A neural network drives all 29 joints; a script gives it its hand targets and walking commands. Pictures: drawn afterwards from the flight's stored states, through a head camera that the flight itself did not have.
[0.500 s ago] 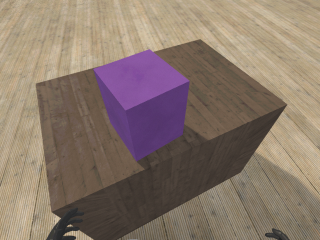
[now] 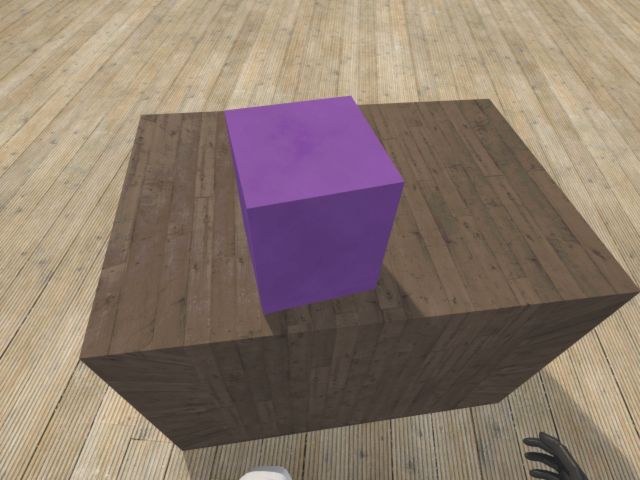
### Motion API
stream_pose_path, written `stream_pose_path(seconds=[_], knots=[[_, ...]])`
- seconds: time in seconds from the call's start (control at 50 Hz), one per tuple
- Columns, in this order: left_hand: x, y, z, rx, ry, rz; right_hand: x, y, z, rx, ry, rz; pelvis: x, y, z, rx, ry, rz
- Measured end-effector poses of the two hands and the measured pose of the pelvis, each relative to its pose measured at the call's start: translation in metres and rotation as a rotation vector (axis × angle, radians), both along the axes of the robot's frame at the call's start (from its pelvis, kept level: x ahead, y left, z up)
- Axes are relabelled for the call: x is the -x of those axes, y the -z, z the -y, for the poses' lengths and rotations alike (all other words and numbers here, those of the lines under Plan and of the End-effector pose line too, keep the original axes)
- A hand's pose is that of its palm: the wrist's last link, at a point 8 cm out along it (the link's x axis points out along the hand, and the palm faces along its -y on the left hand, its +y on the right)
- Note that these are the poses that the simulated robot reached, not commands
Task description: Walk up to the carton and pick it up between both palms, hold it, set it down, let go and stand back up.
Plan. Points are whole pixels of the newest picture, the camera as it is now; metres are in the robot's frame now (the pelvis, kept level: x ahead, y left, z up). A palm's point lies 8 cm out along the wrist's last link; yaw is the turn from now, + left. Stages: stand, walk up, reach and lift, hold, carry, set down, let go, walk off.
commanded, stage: walk up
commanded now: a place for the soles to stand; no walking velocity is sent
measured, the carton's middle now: (306, 207) +0.50 +0.10 +0.02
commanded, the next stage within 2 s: none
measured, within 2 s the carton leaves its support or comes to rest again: neither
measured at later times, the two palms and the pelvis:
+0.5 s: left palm out of the picture +0.12 +0.16 -0.07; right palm out of the picture +0.21 -0.39 -0.09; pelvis +0.05 -0.13 +0.00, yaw +13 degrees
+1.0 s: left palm out of the picture +0.02 +0.16 -0.08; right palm (569, 399) +0.27 -0.31 -0.08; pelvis +0.05 -0.12 +0.00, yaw +24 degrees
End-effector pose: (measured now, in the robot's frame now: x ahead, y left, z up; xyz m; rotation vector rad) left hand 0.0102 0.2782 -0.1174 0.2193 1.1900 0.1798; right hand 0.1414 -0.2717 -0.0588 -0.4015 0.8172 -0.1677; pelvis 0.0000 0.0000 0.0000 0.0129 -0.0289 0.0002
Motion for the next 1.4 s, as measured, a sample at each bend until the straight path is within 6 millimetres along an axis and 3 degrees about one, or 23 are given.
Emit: stream_pose_path(seconds=[0.06, 0.2, 0.26, 0.32, 0.42, 0.56, 0.66, 0.74, 0.84, 0.98, 1.16, 1.4], knots=[[-0.019, 0.007, 0.011, -0.006, 0.034, -0.006, -0.007, 0.004, 0.01, 0.036, -0.005, -0.003, -0.008, 0.005, 0.011, -0.004, -0.027, 0.012], [-0.107, -0.011, 0.059, 0.021, 0.078, 0.158, 0.019, 0.003, 0.066, 0.064, 0.045, -0.15, -0.029, -0.005, 0.055, 0.012, -0.079, 0.015], [-0.134, -0.018, 0.084, 0.016, 0.075, 0.225, 0.011, 0.01, 0.095, 0.051, 0.033, -0.167, -0.037, 0.0, 0.078, 0.026, -0.115, 0.008], [-0.149, -0.019, 0.102, -0.036, 0.06, 0.296, -0.011, 0.027, 0.122, 0.032, -0.006, -0.163, -0.046, 0.014, 0.104, 0.022, -0.153, 0.006], [-0.135, -0.036, 0.118, -0.093, -0.028, 0.304, -0.052, 0.032, 0.132, 0.013, -0.085, -0.147, -0.048, 0.009, 0.122, -0.004, -0.198, 0.022], [-0.08, -0.053, 0.111, -0.166, -0.154, 0.246, -0.085, 0.026, 0.11, -0.05, -0.218, -0.172, -0.048, -0.007, 0.131, -0.021, -0.266, 0.012], [-0.024, -0.042, 0.097, -0.177, -0.241, 0.158, -0.107, 0.02, 0.078, -0.075, -0.31, -0.134, -0.044, -0.005, 0.127, -0.022, -0.312, 0.008], [0.003, -0.025, 0.09, -0.136, -0.288, 0.119, -0.116, 0.018, 0.06, -0.063, -0.343, -0.083, -0.04, 0.003, 0.117, -0.001, -0.355, 0.01], [0.002, -0.024, 0.102, -0.098, -0.31, 0.143, -0.118, 0.011, 0.052, -0.054, -0.339, -0.088, -0.043, -0.003, 0.117, 0.02, -0.393, 0.004], [-0.008, -0.032, 0.116, -0.108, -0.318, 0.215, -0.132, 0.02, 0.041, -0.1, -0.389, -0.102, -0.049, -0.003, 0.12, 0.026, -0.423, 0.005], [-0.022, -0.047, 0.096, -0.125, -0.324, 0.247, -0.136, 0.018, 0.026, -0.11, -0.418, -0.127, -0.06, -0.01, 0.108, 0.031, -0.447, -0.01], [-0.023, -0.045, 0.075, -0.146, -0.368, 0.243, -0.158, 0.013, 0.003, -0.096, -0.454, -0.121, -0.069, -0.01, 0.094, 0.036, -0.487, -0.017]])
